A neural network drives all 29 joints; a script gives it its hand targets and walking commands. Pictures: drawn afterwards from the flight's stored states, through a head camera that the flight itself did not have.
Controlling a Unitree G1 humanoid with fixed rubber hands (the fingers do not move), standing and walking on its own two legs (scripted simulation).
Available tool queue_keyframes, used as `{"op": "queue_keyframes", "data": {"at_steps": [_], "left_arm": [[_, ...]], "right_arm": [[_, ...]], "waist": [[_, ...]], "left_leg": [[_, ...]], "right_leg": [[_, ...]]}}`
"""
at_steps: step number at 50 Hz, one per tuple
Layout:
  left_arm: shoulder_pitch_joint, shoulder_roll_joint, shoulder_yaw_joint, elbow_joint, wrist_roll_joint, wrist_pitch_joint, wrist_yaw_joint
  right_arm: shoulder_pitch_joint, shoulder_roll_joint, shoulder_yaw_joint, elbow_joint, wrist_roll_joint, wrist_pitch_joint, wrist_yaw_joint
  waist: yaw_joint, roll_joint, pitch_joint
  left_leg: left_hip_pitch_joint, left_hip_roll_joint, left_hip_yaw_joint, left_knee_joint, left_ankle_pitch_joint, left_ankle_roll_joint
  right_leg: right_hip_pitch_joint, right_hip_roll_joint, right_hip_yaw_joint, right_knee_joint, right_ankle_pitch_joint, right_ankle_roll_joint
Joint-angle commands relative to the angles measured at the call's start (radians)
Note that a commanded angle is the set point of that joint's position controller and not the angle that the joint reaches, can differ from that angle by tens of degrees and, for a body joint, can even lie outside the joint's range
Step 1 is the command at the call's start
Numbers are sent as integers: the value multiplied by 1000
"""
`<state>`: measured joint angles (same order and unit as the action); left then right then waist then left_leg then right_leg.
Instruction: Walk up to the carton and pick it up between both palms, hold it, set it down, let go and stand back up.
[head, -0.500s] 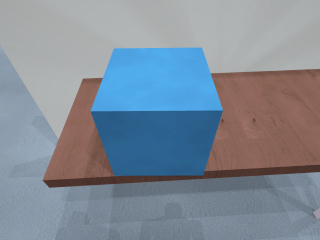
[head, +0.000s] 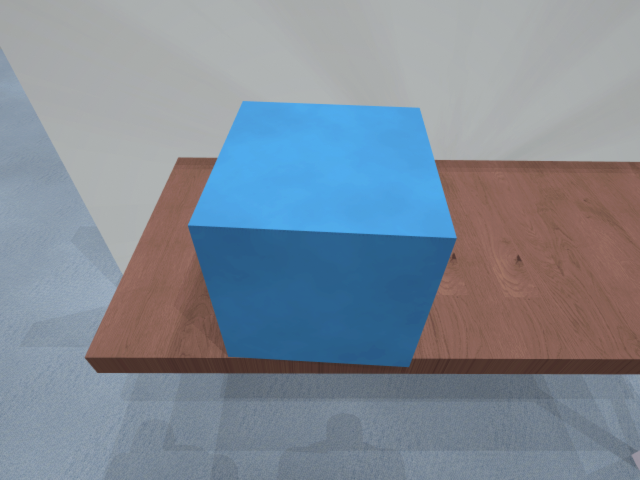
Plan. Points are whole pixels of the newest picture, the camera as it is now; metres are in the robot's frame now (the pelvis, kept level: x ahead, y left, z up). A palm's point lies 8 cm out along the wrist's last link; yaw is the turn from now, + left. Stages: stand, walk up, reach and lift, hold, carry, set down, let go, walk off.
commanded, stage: walk up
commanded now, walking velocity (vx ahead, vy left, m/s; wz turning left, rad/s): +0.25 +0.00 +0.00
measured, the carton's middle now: (324, 231) +0.47 +0.03 +0.07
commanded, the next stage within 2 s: none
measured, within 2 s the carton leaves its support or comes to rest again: neither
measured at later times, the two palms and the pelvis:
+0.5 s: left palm out of the picture +0.16 +0.29 -0.16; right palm out of the picture +0.14 -0.21 -0.12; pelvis +0.11 +0.04 +0.00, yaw +0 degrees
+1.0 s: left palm out of the picture +0.08 +0.14 -0.11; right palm out of the picture +0.10 -0.32 -0.15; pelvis +0.10 -0.08 +0.01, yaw -1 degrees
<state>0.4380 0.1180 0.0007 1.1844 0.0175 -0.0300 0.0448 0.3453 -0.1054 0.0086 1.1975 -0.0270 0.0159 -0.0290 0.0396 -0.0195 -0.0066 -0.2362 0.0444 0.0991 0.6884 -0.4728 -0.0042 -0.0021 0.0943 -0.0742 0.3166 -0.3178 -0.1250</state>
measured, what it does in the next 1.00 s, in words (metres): walks ahead: left foot, then right foot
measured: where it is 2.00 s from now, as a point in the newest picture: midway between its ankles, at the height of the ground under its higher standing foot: outside the picture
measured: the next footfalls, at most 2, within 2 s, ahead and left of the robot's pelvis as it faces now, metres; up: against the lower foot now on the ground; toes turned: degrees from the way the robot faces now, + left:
left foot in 0.28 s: +0.23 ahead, +0.16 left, +0.00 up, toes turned +13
right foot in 0.76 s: +0.12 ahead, -0.18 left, +0.00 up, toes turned -3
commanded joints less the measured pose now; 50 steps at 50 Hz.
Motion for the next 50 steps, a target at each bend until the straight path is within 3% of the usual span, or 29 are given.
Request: {"op": "queue_keyframes", "data": {"at_steps": [1,7,8,9,10,12,13,14,15,16,17,18,19,22,23,25,28,32,33,34,36,37,38,39,40,42,44,47,50], "left_arm": [[216,90,24,33,6,-18,-3],[210,98,10,30,7,-52,-7],[118,105,14,21,-3,-32,0],[116,100,12,16,6,-26,-4],[77,126,19,7,12,-6,7],[141,140,21,13,-15,-14,4],[127,145,20,2,-34,-23,4],[100,126,17,-38,-41,-26,8],[182,93,21,-81,-24,-8,22],[194,136,44,-69,-24,15,15],[70,185,59,-125,7,26,2],[-78,205,72,-176,40,39,-7],[-85,158,71,-172,41,41,-16],[45,36,50,-131,12,78,-23],[3,72,65,-157,10,100,-16],[-54,132,81,-197,0,111,-28],[-129,119,75,-220,-11,121,-44],[-233,154,75,-280,-5,135,-58],[-204,142,67,-286,4,129,-69],[-158,102,46,-290,-8,107,-74],[-54,137,65,-229,-13,81,-65],[-26,174,78,-194,-12,64,-55],[-42,216,79,-188,-4,46,-47],[-123,260,71,-225,1,33,-39],[-209,306,69,-245,-4,26,-28],[-308,224,42,-259,-8,10,-30],[-313,170,30,-261,7,-5,-29],[-141,110,20,-206,5,-31,-23],[-56,112,9,-158,6,-41,-12]], "right_arm": [[-145,-63,-26,-121,-11,-43,28],[-167,-67,-43,-170,12,-48,35],[-203,-108,-54,-217,11,-44,31],[-216,-125,-61,-227,17,-42,23],[-171,-132,-66,-226,32,-42,-6],[-7,-142,-71,-179,36,-52,-34],[119,-178,-85,-154,18,-59,-42],[251,-223,-95,-132,0,-66,-44],[251,-309,-107,-180,6,-53,-56],[198,-392,-136,-174,58,-29,-68],[131,-368,-139,-192,47,-11,-74],[126,-286,-112,-180,26,-13,-71],[85,-204,-79,-177,-7,-19,-61],[-74,-193,-78,-233,-13,-32,-38],[-92,-235,-87,-250,2,-32,-38],[-14,-226,-76,-234,-15,-38,-24],[-51,-288,-114,-220,-31,-29,-23],[-123,-312,-140,-267,-30,-2,-18],[-105,-331,-151,-271,-27,0,-9],[-118,-272,-126,-234,-3,14,5],[-112,-282,-138,-230,-16,32,9],[-83,-253,-131,-217,-23,40,12],[-27,-179,-105,-219,-15,48,21],[15,-131,-91,-225,-1,58,23],[14,-125,-86,-249,10,64,22],[-13,-178,-96,-222,12,64,32],[59,-183,-96,-158,12,51,37],[32,-162,-82,-149,9,33,26],[-33,-121,-66,-153,16,25,10]], "waist": [[37,13,317],[1,-57,242],[-43,-197,227],[-33,-220,216],[-69,-237,260],[-115,-159,110],[-172,-140,20],[-227,2,-108],[-127,110,-295],[-131,170,-365],[-137,232,-326],[-158,206,-185],[-131,203,-69],[-16,163,38],[-27,198,70],[-33,254,39],[-15,292,-28],[-31,309,6],[-34,342,-55],[10,443,-91],[28,257,-76],[37,24,-17],[20,-296,69],[-39,-464,145],[-73,-519,203],[-93,-406,258],[-124,-269,169],[-86,-149,49],[-45,-130,-17]], "left_leg": [[-487,67,-41,260,32,-12],[-414,46,11,243,182,-25],[-276,36,49,111,170,5],[-184,-8,92,58,173,10],[-120,-73,145,22,214,0],[182,-92,184,-166,551,-11],[386,1,101,-211,729,19],[601,284,-168,-200,1037,103],[555,612,-459,-201,1220,154],[437,657,-518,-254,1088,302],[370,589,-554,-341,928,323],[231,481,-421,-372,863,264],[86,388,-293,-374,841,211],[-103,331,-75,-363,735,142],[-92,349,-70,-300,1157,170],[-102,329,-50,-294,1257,171],[-92,284,-13,-327,797,158],[-168,311,-91,-413,303,135],[-170,327,-114,-469,20,115],[-156,224,-66,-454,-72,116],[-205,197,-43,-305,-87,102],[-248,142,1,-145,-62,88],[-312,50,30,32,-98,63],[-336,12,-46,173,-131,26],[-278,19,-138,179,-49,27],[-235,11,-137,239,103,38],[-243,-5,-107,263,193,42],[-202,-5,-93,227,177,20],[-158,1,-81,69,112,0]], "right_leg": [[16,-406,382,-252,-140,-54],[10,-336,175,-131,517,-18],[-104,-181,8,-70,497,1],[-168,-153,-14,-32,534,-5],[-213,-131,-36,149,958,12],[-292,-120,-32,369,973,82],[-412,-115,-16,497,769,117],[-600,-65,-24,773,58,138],[-512,-86,41,1066,-408,143],[-438,-99,88,1166,-346,142],[-492,-115,91,1200,-288,150],[-531,-135,99,1174,-236,161],[-521,-137,125,1107,-149,162],[-463,-128,76,1044,-32,169],[-487,-86,77,1074,-102,184],[-472,-79,105,1000,-98,183],[-466,-112,97,938,-32,204],[-406,-173,95,684,-36,199],[-339,-176,51,598,-41,188],[-233,-166,25,488,-71,180],[-75,-138,-7,222,29,168],[-82,-138,25,103,22,181],[-197,-233,203,-66,-137,192],[-389,-404,470,-189,-254,190],[-549,-453,516,-308,-291,135],[-589,-348,366,-309,-352,127],[-385,-268,193,-183,9,148],[-199,-290,175,-86,379,103],[-56,-320,170,-11,597,36]]}}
